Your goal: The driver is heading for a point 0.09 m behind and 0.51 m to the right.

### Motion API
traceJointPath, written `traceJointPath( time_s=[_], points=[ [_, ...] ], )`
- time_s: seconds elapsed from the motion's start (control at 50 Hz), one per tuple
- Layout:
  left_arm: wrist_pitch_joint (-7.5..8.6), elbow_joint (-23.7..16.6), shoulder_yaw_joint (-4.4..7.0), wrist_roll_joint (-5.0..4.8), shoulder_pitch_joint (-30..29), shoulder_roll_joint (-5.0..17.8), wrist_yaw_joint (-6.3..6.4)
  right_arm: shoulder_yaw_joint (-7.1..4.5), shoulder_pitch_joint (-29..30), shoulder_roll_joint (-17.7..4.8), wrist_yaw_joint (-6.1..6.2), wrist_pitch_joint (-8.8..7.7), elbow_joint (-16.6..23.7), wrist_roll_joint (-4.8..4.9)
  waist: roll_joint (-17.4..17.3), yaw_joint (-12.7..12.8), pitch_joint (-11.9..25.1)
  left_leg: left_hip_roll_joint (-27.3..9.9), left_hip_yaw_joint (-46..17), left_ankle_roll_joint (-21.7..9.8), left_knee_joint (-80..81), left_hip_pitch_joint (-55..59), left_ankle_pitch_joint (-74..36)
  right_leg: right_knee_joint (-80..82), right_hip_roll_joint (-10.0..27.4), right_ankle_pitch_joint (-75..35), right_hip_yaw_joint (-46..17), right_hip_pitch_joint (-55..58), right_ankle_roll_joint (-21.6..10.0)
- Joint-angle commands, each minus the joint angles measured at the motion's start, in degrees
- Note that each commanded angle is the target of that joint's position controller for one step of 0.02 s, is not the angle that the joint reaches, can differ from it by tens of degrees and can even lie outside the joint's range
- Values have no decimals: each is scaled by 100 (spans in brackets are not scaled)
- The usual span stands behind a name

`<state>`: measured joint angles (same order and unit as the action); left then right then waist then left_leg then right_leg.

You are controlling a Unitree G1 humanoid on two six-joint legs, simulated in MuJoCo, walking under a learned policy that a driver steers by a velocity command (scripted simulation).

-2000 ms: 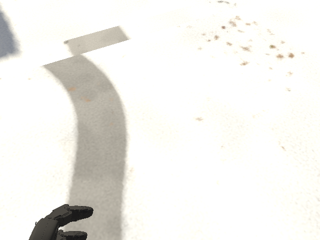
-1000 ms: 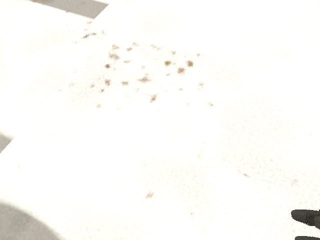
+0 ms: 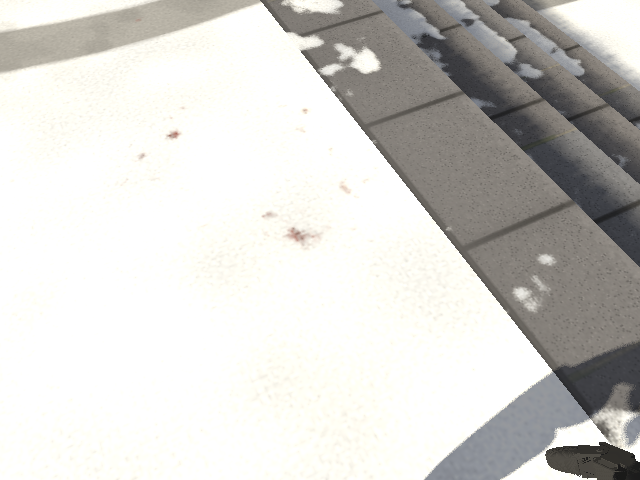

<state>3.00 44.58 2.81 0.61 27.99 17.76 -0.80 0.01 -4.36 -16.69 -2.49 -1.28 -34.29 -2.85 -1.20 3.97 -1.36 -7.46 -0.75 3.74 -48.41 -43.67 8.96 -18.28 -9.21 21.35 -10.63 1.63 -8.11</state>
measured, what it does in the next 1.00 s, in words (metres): walks ahead, turning right: left foot, then right foot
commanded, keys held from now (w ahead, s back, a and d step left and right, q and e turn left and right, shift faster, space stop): w+e+shift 0.02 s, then e+shift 0.98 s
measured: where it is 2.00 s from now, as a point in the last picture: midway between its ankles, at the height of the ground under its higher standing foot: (463, 431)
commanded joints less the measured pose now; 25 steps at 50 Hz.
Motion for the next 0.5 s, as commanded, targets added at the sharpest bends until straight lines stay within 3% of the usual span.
traceJointPath(
  time_s=[0.02, 0.04, 0.08, 0.1, 0.12, 0.14, 0.16, 0.18, 0.2, 0.22, 0.26, 0.3, 0.32, 0.36, 0.4, 0.46, 0.5],
  points=[
    [213, -345, 343, -111, -573, 1202, 46, -125, 695, -528, 1, -113, 516, 112, 452, -199, -368, 470, 212, -149, 1057, 1512, -1178, 935, 1236, -3412, -1143, -1332, -691],
    [198, -284, 362, -131, -613, 1251, 67, -141, 561, -571, 36, -125, 462, 123, 373, -260, -309, 609, 208, -252, 1372, 1896, -1202, 676, 1205, -4178, -1075, -1124, -534],
    [158, -186, 434, -118, -613, 1504, 89, -291, -529, -913, 215, -160, 158, 114, 349, -670, 430, 1063, 247, -399, 1480, 3469, -791, -870, 1026, -6344, -1034, -822, -64],
    [169, -210, 455, -134, -854, 1564, 65, -388, -1527, -1095, 333, -199, -63, 143, 345, -1244, 844, 866, 215, -428, 1727, 4621, -1198, -2168, 844, -6263, -1017, -1152, 163],
    [212, -299, 350, -111, -1065, 1120, 58, -502, -2616, -1365, 443, -237, -289, 49, 288, -1705, 1399, 126, -278, -483, 1633, 5958, -890, -3719, 485, -4831, -831, -1881, 339],
    [97, -459, -92, -54, -460, -472, 118, -470, -2550, -1368, 512, -408, -194, 228, -1765, -1101, 2157, -1314, -1942, -659, 1283, 7536, -3260, -5740, -38, 1771, -682, -3298, 596],
    [45, -590, -11, -334, 114, 312, 144, -475, -2247, -1286, 407, -411, 55, 77, -2730, -839, 2755, -2012, -3621, -1175, 2043, 7402, -3772, -6879, 39, 1693, -343, -3681, 779],
    [-49, -608, 168, -420, -145, 895, 181, -453, -1491, -1005, 409, -358, 303, 82, -1926, -753, 2288, -1996, -3248, -1539, 2277, 6725, -3182, -7085, 460, 1050, -114, -3886, 981],
    [-146, -769, 236, -436, -834, 1093, 214, -415, -1080, -664, 432, -316, 279, 111, -1025, -774, 1422, -1657, -2327, -1422, 2518, 5673, -2705, -6795, 806, 507, 282, -3994, 1052],
    [-262, -791, 278, -387, -1084, 1061, 215, -387, -854, -530, 442, -306, 263, 112, -368, -634, 1016, -1377, -1733, -1330, 2635, 4921, -2420, -6729, 1060, 307, 402, -3822, 1077],
    [-452, -961, 296, -392, -1137, 783, 204, -389, -501, -494, 425, -366, 120, 202, -297, -352, 262, -1106, -710, -1359, 3079, 3700, -2531, -6207, 1400, 237, 484, -3525, 1046],
    [-517, -1144, 180, -365, -1353, 317, 183, -407, -97, -460, 432, -427, -43, 283, -561, -217, -156, -877, 188, -1244, 3343, 3117, -2842, -4981, 1538, 42, 689, -3450, 1030],
    [-502, -1238, 138, -307, -1532, 211, 151, -456, -8, -572, 450, -420, -111, 295, -624, -229, -173, -838, 444, -1284, 3407, 3097, -3001, -4387, 1545, -231, 824, -3420, 1059],
    [-480, -1214, 126, -228, -1618, 209, 24, -564, 91, -849, 470, -354, -174, 322, -410, -252, 198, -827, 835, -1306, 3298, 3422, -3258, -3364, 1504, -1273, 1029, -3023, 991],
    [-509, -1127, 192, -218, -1619, 360, -115, -616, 264, -984, 443, -289, -192, 444, -278, -216, 377, -764, 1176, -1197, 3080, 3670, -3207, -2635, 1378, -1924, 1226, -2584, 838],
    [-562, -1165, 398, -225, -1672, 770, -238, -696, 367, -1169, 400, -186, -201, 577, -243, -72, 439, -800, 1401, -1027, 2460, 3865, -3679, -2178, 1136, -1793, 1560, -2067, 539],
    [-548, -1073, 610, -256, -1163, 1090, -206, -726, 385, -1158, 383, -65, -184, 628, -116, 254, 619, -714, 1551, -845, 1279, 3821, -3984, -1779, 779, -1575, 1795, -1317, 217]
  ],
)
